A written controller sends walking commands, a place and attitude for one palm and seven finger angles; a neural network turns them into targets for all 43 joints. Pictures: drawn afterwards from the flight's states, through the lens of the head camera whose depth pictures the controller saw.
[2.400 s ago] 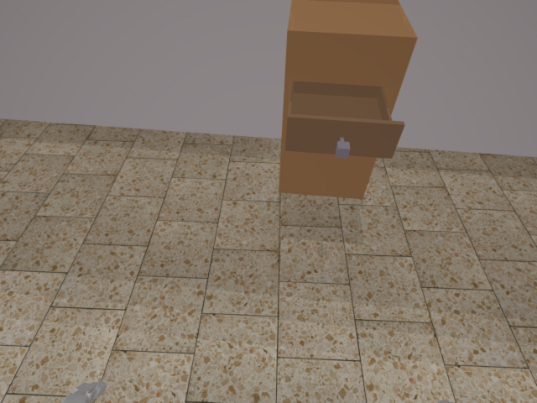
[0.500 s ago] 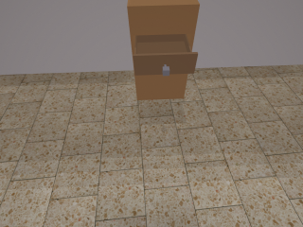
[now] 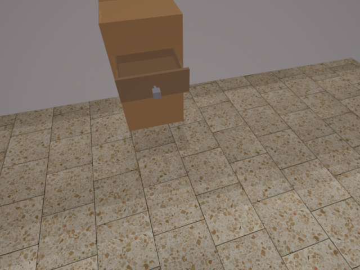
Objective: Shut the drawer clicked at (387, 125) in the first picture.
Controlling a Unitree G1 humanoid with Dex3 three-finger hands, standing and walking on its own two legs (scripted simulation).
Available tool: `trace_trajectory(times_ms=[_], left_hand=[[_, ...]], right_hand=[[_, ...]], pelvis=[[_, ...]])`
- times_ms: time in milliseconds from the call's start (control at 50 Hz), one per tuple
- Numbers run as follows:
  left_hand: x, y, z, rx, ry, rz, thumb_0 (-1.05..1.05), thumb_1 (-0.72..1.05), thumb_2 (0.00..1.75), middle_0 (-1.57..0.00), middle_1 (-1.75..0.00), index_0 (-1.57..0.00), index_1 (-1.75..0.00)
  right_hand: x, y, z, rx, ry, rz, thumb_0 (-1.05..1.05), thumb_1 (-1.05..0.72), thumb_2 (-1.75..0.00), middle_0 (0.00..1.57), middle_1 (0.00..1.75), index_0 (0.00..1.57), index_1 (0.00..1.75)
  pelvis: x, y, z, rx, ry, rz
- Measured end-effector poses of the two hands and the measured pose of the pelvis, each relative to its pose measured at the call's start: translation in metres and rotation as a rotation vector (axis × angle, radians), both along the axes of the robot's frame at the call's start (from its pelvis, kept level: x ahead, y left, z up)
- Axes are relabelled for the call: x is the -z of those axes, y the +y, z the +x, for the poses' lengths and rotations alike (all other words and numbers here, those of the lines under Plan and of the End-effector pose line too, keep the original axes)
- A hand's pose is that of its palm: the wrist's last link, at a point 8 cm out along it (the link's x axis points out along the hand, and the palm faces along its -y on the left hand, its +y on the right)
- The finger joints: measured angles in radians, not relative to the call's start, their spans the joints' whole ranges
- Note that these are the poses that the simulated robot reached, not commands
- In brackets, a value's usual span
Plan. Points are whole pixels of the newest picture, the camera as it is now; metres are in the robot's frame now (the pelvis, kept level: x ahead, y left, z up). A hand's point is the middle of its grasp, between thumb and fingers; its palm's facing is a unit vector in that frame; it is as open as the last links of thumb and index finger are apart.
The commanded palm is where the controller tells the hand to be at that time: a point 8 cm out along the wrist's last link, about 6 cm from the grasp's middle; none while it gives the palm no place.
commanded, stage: walk to a spot facing it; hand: left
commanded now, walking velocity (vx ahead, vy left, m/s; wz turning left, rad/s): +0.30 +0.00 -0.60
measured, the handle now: (155, 91) +0.97 +0.25 -0.23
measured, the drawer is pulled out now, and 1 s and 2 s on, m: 0.24 0.24 0.24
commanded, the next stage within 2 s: turn to face it in 1.10 s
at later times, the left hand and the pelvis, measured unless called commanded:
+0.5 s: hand (126, 236) +0.23 +0.19 -0.18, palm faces -0.30 -0.94 -0.17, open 7.4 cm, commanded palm none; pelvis +0.10 +0.02 -0.01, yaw -19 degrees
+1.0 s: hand (191, 180) +0.42 +0.02 -0.17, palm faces -0.44 -0.87 -0.23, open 7.2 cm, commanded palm none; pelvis +0.27 -0.13 -0.01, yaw -30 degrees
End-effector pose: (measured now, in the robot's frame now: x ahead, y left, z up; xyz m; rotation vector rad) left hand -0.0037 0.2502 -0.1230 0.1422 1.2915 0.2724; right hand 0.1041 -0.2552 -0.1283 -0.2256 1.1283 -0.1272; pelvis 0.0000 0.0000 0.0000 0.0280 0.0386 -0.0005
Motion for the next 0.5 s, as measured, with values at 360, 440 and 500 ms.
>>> trace_trajectory(times_ms=[360,440,500], left_hand=[[0.015,0.050,0.156,0.283,-0.078,-0.050,0.00,0.91,0.90,-0.20,-0.30,-0.19,-0.30],[0.020,0.023,0.204,0.371,-0.061,-0.067,0.00,0.91,0.90,-0.20,-0.30,-0.19,-0.30],[0.025,-0.010,0.244,0.449,-0.052,-0.093,0.00,0.91,0.90,-0.20,-0.30,-0.19,-0.30]], right_hand=[[-0.014,0.056,-0.091,0.302,0.090,-0.038,0.00,-0.90,-0.90,0.20,0.30,0.20,0.30],[-0.004,0.072,-0.124,0.412,0.197,0.000,0.00,-0.90,-0.90,0.20,0.30,0.20,0.30],[0.000,0.085,-0.146,0.489,0.290,0.043,0.00,-0.91,-0.90,0.20,0.30,0.20,0.30]], pelvis=[[0.000,0.041,0.056,0.229,-0.028,-0.049],[0.004,0.033,0.078,0.293,-0.029,-0.042],[0.008,0.021,0.096,0.336,-0.027,-0.040]])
